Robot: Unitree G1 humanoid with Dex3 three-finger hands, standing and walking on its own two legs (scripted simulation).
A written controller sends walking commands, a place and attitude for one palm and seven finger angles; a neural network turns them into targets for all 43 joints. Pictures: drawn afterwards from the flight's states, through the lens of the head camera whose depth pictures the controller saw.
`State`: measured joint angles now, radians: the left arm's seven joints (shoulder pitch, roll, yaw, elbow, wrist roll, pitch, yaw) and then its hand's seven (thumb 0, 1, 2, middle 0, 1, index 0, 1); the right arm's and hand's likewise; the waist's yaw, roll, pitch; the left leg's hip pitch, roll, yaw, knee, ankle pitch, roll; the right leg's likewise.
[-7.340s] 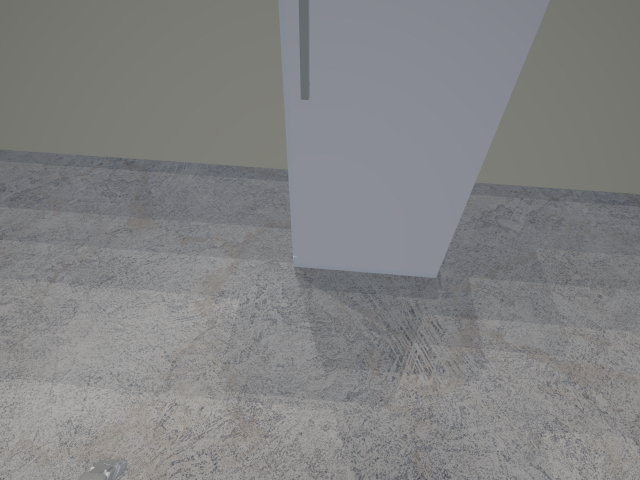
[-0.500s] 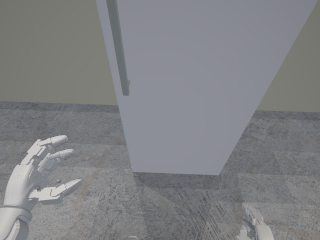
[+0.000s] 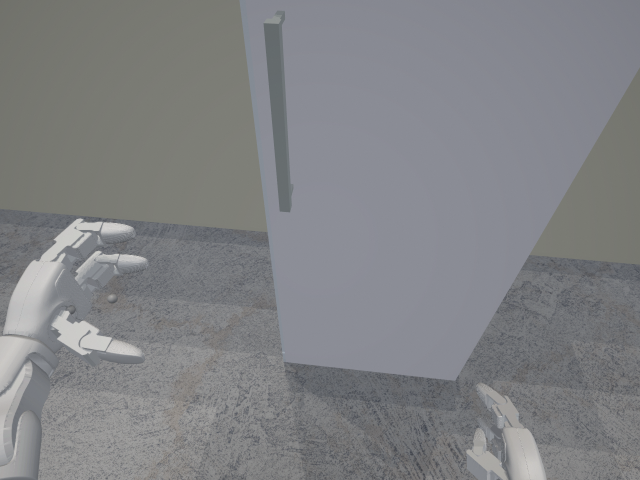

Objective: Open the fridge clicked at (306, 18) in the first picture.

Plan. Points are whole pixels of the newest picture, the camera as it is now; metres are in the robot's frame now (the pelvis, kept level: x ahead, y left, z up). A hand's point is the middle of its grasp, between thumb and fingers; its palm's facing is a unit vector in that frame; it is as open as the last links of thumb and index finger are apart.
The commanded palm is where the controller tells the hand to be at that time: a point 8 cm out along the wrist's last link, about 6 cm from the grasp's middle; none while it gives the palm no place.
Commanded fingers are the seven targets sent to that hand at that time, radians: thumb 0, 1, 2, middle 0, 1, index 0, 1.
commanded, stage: raise the hand to about handle height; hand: left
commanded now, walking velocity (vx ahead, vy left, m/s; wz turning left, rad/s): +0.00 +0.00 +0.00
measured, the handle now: (283, 125) +0.57 +0.13 +0.18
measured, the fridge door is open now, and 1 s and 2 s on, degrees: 0 0 0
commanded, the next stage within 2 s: move the hooked fingers beside the handle in 0.78 s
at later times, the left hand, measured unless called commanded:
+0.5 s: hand (118, 254) +0.28 +0.25 +0.18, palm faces +0.03 -1.00 -0.06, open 14.0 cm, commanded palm +0.25 +0.30 +0.19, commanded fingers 0.00 -0.50 0.30 -0.30 -1.20 -0.30 -1.20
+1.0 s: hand (124, 245) +0.29 +0.25 +0.18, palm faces +0.05 -1.00 -0.05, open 14.0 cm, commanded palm +0.27 +0.29 +0.18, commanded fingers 0.00 -0.50 0.30 -0.30 -1.20 -0.30 -1.20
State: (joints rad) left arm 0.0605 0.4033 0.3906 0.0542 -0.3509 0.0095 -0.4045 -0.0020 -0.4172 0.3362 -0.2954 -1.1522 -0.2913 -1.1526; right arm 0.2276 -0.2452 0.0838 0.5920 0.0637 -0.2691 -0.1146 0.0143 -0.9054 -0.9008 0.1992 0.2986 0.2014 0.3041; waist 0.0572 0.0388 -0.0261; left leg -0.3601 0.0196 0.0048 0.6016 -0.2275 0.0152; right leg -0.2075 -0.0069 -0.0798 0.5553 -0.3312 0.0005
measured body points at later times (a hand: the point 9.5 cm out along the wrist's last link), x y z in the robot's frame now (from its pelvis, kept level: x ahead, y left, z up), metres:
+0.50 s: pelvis +0.01 -0.02 +0.01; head -0.01 -0.04 +0.45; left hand +0.27 +0.31 +0.18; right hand +0.20 -0.25 -0.06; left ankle +0.06 +0.11 -0.73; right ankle -0.02 -0.12 -0.73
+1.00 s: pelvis +0.01 -0.02 +0.01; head +0.00 -0.04 +0.46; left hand +0.28 +0.31 +0.18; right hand +0.21 -0.24 -0.06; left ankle +0.06 +0.11 -0.73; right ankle -0.02 -0.12 -0.73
